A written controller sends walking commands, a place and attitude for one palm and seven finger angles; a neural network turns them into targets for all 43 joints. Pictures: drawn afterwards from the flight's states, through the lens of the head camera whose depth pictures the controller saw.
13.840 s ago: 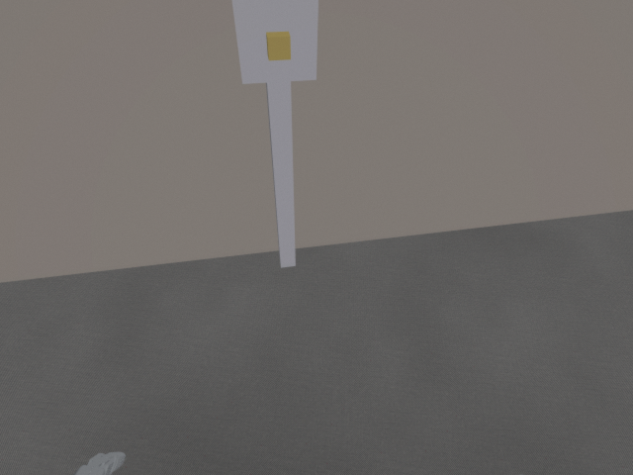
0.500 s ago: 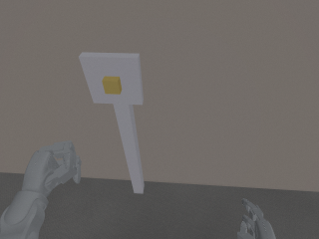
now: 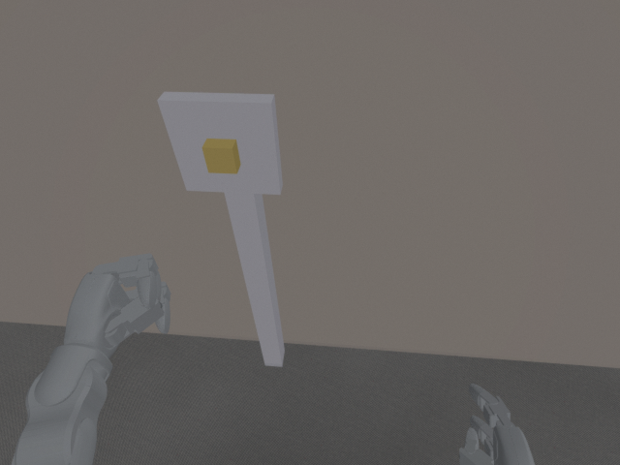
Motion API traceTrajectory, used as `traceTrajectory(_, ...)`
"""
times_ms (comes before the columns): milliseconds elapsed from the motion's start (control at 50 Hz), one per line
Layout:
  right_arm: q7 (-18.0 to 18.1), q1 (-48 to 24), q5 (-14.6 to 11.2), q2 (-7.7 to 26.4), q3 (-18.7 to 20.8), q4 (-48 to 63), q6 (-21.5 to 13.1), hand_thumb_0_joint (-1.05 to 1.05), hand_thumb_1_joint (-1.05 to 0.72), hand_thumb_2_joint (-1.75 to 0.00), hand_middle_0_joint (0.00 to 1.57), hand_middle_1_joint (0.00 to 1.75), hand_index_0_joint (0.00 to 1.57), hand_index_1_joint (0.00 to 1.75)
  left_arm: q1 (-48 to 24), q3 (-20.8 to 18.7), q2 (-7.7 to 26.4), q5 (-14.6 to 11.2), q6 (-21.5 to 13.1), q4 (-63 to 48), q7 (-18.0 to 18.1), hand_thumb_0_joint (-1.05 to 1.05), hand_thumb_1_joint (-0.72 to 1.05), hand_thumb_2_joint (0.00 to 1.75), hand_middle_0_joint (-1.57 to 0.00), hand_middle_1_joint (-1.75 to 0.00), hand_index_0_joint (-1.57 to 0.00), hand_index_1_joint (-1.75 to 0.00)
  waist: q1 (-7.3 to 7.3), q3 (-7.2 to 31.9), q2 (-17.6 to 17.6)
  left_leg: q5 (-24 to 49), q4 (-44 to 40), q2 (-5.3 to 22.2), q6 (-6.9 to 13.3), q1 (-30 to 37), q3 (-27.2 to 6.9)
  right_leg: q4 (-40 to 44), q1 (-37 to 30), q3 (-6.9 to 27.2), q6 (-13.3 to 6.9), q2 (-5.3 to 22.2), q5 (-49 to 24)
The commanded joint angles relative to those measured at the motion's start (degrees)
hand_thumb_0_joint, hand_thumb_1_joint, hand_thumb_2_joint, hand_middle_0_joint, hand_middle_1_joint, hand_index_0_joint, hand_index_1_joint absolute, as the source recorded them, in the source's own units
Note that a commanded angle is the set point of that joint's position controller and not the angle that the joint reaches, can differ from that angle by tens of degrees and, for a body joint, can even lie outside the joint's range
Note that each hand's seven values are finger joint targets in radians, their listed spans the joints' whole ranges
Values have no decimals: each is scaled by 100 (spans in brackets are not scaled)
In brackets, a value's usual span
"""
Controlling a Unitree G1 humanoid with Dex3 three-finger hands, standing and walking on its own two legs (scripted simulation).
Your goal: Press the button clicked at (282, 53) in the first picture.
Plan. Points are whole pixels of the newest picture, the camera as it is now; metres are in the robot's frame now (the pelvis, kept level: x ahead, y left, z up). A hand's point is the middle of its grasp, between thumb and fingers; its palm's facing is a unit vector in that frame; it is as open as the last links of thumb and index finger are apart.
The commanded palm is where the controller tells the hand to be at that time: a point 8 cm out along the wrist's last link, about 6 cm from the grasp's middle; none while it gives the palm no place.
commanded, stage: aim a knuckle at the button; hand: left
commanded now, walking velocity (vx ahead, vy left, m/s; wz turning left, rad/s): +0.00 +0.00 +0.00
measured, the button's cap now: (222, 155) +0.55 +0.20 +0.13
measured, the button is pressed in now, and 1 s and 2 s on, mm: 0 0 0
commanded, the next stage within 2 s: press the button with the knuckle in 1.70 s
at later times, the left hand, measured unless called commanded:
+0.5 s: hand (196, 248) +0.36 +0.20 +0.10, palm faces +0.01 -1.00 -0.01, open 3.1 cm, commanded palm +0.35 +0.24 +0.11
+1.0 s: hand (229, 207) +0.45 +0.17 +0.10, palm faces +0.00 -1.00 +0.00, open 3.1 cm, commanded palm +0.43 +0.23 +0.10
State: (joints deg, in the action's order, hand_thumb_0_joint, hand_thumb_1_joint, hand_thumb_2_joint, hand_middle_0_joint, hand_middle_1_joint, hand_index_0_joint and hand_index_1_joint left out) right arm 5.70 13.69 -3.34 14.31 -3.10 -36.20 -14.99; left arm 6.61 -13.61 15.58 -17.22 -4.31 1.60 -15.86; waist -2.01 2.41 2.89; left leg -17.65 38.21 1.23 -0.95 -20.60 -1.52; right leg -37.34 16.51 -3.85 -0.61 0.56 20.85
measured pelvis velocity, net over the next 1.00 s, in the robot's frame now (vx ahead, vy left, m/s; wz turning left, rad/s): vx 0.01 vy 0.01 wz -0.05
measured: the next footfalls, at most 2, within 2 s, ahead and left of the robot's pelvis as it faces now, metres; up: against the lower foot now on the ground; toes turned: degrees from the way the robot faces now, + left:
none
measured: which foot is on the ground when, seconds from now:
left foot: down 0.00-1.00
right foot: down 0.00-1.00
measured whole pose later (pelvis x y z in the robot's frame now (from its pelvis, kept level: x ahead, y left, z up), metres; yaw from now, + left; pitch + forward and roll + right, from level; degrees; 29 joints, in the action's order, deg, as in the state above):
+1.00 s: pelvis +0.01 +0.01 -0.01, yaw -3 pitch +9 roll -1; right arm 2.3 19.3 -2.0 14.4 -1.0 -38.0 -2.3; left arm -35.7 -16.0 18.4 -9.1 -13.4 48.2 -9.0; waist 4.1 4.0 0.9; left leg -20.2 42.8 1.7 0.1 -31.5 1.3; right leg -41.6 28.3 -0.9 0.4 0.4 22.1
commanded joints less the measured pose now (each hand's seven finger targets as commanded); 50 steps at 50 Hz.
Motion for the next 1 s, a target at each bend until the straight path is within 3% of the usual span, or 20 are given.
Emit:
traceTrajectory(0,116,-595,12,674,273,827,-297,0,-90,-90,20,30,20,30,-2024,-369,1041,-5,-349,-753,13,0,90,90,-130,-150,-130,-150,206,641,-143,380,-564,-165,257,570,42,844,438,215,63,-67,-569)
traceTrajectory(60,98,-611,30,668,271,854,-232,0,-90,-90,20,30,20,30,-2257,-468,1117,38,-340,-445,99,0,90,90,-130,-150,-130,-150,132,839,-228,551,-566,-162,254,562,55,779,294,218,46,-59,-780)
traceTrajectory(100,67,-572,39,659,280,846,-186,0,-90,-90,20,30,20,30,-2427,-530,1154,67,-358,-327,158,0,90,90,-130,-150,-130,-150,100,1020,7,799,-547,-167,234,656,80,684,213,193,19,-58,-1131)
traceTrajectory(160,16,-526,49,687,305,859,-83,0,-90,-90,20,30,20,30,-2409,-623,1191,83,-364,93,193,0,90,90,-130,-150,-130,-150,79,973,-320,954,-528,-156,237,506,122,647,133,195,32,-69,-1390)
traceTrajectory(200,0,-494,30,696,321,857,-16,0,-90,-90,20,30,20,30,-2718,-548,1194,126,-397,149,196,0,90,90,-130,-150,-130,-150,129,1032,-77,955,-508,-164,223,531,158,619,197,202,26,-69,-1429)
traceTrajectory(240,-11,-431,45,711,345,842,37,0,-90,-90,20,30,20,30,-2985,-489,1168,150,-454,254,224,0,90,90,-130,-150,-130,-150,197,1041,-361,1033,-467,-136,241,527,139,598,215,187,33,-100,-1496)
traceTrajectory(320,-36,-309,50,714,386,810,118,0,-90,-90,20,30,20,30,-3333,-439,1138,206,-580,297,267,0,90,90,-130,-150,-130,-150,235,1343,-43,1292,-410,-141,222,733,150,479,234,169,2,-107,-1806)
traceTrajectory(360,-39,-257,43,755,395,768,206,0,-90,-90,20,30,20,30,-3379,-479,1197,227,-579,677,282,0,90,90,-130,-150,-130,-150,282,1141,-334,1184,-406,-124,234,531,153,503,295,177,21,-121,-1726)
traceTrajectory(420,-17,-184,39,768,390,670,306,0,-90,-90,20,30,20,30,-4138,-397,1229,291,-611,965,331,0,90,90,-130,-150,-130,-150,388,1111,-63,993,-397,-127,214,543,117,495,499,171,-3,-116,-1476)
traceTrajectory(440,-15,-155,53,785,395,654,346,0,-90,-90,20,30,20,30,-4317,-426,1305,315,-645,1030,360,0,90,90,-130,-150,-130,-150,405,1157,-239,1007,-371,-117,242,532,107,492,491,182,2,-133,-1455)
traceTrajectory(460,-25,-143,62,771,410,693,365,0,-90,-90,20,30,20,30,-4379,-398,1272,352,-688,998,366,0,90,90,-130,-150,-130,-150,349,1429,-20,1118,-353,-136,236,625,128,447,396,212,-14,-113,-1577)
traceTrajectory(520,-57,-21,81,767,438,650,438,0,-90,-90,20,30,20,30,-4408,-483,1274,350,-781,1286,393,0,90,90,-130,-150,-130,-150,331,1696,-86,1488,-265,-124,220,731,124,345,301,182,-27,-132,-1981)
traceTrajectory(540,-78,40,89,791,430,632,480,0,-90,-90,20,30,20,30,-4342,-473,1286,350,-792,1489,378,0,90,90,-130,-150,-130,-150,345,1657,-283,1511,-241,-117,237,622,124,334,271,173,-19,-150,-2031)
traceTrajectory(620,-98,129,60,805,426,573,641,0,-90,-90,20,30,20,30,-5107,-336,1264,439,-804,1993,396,0,90,90,-130,-150,-130,-150,486,1378,0,1238,-229,-111,202,445,89,308,639,157,-33,-146,-1738)
traceTrajectory(640,-96,181,77,825,428,550,681,0,-90,-90,20,30,20,30,-5300,-373,1326,466,-827,2151,430,0,90,90,-130,-150,-130,-150,523,1346,-242,1199,-212,-101,227,405,70,310,672,149,-30,-164,-1668)
traceTrajectory(760,-153,431,110,837,490,513,831,0,-90,-90,20,30,20,30,-5929,-381,1373,586,-1101,2504,511,0,90,90,-130,-150,-130,-150,534,2037,-15,1667,-36,-69,203,645,60,112,692,177,-55,-180,-1997)
traceTrajectory(800,-194,497,122,822,494,465,874,0,-90,-90,20,30,20,30,-6113,-248,1185,603,-1140,2745,548,0,90,90,-130,-150,-130,-150,581,2013,41,1714,6,-68,182,643,50,76,816,151,-51,-190,-2001)
traceTrajectory(860,-217,628,143,882,509,424,980,0,-90,-90,20,30,20,30,-6279,-531,1504,668,-1194,3259,623,0,90,90,-130,-150,-130,-150,588,1922,-285,1577,29,-72,216,325,86,52,795,177,-36,-204,-1987)
traceTrajectory(900,-252,680,147,857,514,425,1039,0,-90,-90,20,30,20,30,-6456,-449,1426,733,-1248,3306,655,0,90,90,-130,-150,-130,-150,578,2046,104,1722,80,-77,191,392,105,-16,862,181,-56,-198,-2058)
traceTrajectory(980,-286,863,178,892,538,326,1135,0,-90,-90,20,30,20,30,-7027,-539,1575,799,-1395,3767,728,0,90,90,-130,-150,-130,-150,719,2000,-168,1530,157,-61,224,167,121,-42,1000,205,-28,-236,-1960)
